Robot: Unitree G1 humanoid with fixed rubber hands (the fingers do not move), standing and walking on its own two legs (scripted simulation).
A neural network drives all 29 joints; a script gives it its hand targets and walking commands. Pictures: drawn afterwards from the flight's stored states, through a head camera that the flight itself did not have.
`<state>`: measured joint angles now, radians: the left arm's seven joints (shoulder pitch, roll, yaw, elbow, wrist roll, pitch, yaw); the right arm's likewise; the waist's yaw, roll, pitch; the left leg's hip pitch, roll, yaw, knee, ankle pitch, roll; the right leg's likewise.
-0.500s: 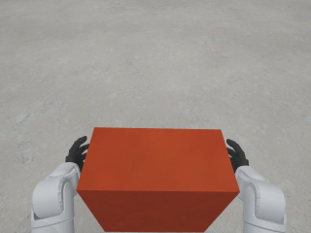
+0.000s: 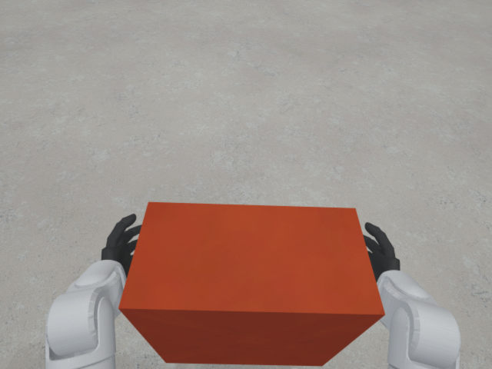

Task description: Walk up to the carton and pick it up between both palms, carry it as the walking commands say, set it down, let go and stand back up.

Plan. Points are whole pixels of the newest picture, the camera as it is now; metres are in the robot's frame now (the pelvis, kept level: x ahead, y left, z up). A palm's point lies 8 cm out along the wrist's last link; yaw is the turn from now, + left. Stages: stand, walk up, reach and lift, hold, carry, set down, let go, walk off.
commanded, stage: carry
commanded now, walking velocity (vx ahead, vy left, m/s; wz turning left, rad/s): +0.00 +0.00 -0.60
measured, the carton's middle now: (247, 296) +0.24 +0.01 +0.00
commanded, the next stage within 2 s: none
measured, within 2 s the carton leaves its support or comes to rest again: neither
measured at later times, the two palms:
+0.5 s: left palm (180, 281) +0.24 +0.12 +0.04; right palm (458, 366) +0.14 -0.25 +0.06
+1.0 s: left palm (263, 312) +0.20 -0.01 +0.06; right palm out of the picture -0.02 -0.32 +0.06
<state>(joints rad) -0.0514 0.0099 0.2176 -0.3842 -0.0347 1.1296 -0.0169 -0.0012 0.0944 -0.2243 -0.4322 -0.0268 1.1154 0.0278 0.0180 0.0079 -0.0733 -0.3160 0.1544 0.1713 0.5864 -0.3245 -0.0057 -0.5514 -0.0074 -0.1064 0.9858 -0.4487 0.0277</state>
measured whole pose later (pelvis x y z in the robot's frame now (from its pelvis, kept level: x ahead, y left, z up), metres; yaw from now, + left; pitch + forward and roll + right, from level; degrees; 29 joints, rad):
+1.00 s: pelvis -0.11 -0.02 -0.01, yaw -34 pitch +3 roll -1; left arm 0.00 -0.07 0.21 -0.45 0.03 1.12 -0.01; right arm -0.03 0.03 -0.23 -0.42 0.03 1.13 0.04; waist -0.02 -0.01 -0.04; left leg -0.50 0.06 0.08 0.88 -0.46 -0.08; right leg -0.42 0.02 -0.02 0.62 -0.26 -0.03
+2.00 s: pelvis -0.21 +0.02 +0.00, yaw -73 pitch +3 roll -3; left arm -0.02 0.00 0.20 -0.48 -0.03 1.17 -0.02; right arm 0.03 0.09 -0.22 -0.52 -0.02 1.14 0.04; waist 0.01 0.01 -0.07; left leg -0.36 0.21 0.27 0.56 -0.24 0.00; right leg -0.43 -0.04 -0.13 0.83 -0.47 0.03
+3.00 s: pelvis -0.28 +0.14 -0.01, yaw -102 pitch +1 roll -1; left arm 0.03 -0.11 0.22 -0.51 0.06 1.16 -0.02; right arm 0.00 0.02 -0.22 -0.45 0.03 1.15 0.05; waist -0.04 0.01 -0.03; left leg -0.35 0.08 0.14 0.62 -0.30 -0.03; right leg -0.33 -0.03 -0.08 0.59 -0.26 0.00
